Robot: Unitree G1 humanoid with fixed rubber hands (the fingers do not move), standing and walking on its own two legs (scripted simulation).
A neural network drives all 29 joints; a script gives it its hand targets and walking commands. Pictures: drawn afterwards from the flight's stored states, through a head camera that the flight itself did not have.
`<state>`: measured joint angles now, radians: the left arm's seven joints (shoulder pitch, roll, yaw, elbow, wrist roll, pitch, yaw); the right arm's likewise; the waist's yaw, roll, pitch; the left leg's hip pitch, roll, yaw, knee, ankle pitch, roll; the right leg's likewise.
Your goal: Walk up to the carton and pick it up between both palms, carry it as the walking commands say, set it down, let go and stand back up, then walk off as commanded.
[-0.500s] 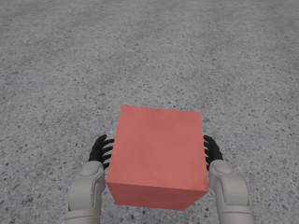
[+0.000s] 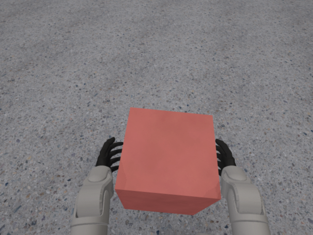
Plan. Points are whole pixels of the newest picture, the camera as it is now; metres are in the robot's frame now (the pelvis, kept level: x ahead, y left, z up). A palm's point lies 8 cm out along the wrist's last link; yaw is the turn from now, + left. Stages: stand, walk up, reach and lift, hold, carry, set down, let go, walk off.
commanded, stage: carry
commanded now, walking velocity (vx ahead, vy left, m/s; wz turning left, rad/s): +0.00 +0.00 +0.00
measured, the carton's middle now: (164, 166) +0.31 +0.01 -0.03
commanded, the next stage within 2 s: none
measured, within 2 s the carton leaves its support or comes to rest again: neither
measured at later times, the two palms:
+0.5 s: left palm (100, 125) +0.40 +0.19 +0.03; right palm (205, 127) +0.41 -0.11 +0.02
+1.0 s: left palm (101, 99) +0.52 +0.22 +0.01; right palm (192, 98) +0.53 -0.08 +0.02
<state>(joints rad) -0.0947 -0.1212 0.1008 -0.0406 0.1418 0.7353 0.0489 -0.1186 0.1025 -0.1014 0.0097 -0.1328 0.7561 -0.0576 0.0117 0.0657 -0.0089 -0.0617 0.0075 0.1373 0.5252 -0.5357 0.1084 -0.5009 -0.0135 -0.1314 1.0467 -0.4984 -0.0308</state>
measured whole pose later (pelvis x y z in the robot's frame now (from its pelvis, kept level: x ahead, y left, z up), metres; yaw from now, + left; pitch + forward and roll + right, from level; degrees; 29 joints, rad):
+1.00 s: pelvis +0.25 +0.07 -0.01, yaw +1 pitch +4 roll -2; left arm -0.09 -0.13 0.09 0.00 0.17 0.74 0.04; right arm -0.12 0.10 -0.12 0.05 -0.13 0.77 -0.06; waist -0.01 -0.01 -0.04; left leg -0.16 -0.02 0.10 0.62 -0.53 0.08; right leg -0.37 -0.04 -0.11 0.92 -0.46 0.00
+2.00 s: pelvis +0.71 +0.12 -0.02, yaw +0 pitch +4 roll -2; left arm -0.10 -0.13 0.09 -0.12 0.12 0.73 0.04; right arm -0.07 0.12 -0.11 -0.12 -0.14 0.75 -0.06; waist -0.01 0.04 0.04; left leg -0.18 -0.01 0.03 0.88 -0.53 0.02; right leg -0.45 0.02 -0.14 0.74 -0.30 -0.07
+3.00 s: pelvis +1.24 +0.07 -0.02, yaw +1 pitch +4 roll +3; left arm -0.05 -0.12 0.10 -0.05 0.15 0.73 0.04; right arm -0.11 0.11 -0.09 0.03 -0.14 0.76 -0.06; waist 0.00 -0.08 -0.02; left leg -0.38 -0.02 0.12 0.78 -0.47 0.04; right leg -0.23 -0.03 -0.13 0.93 -0.53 -0.03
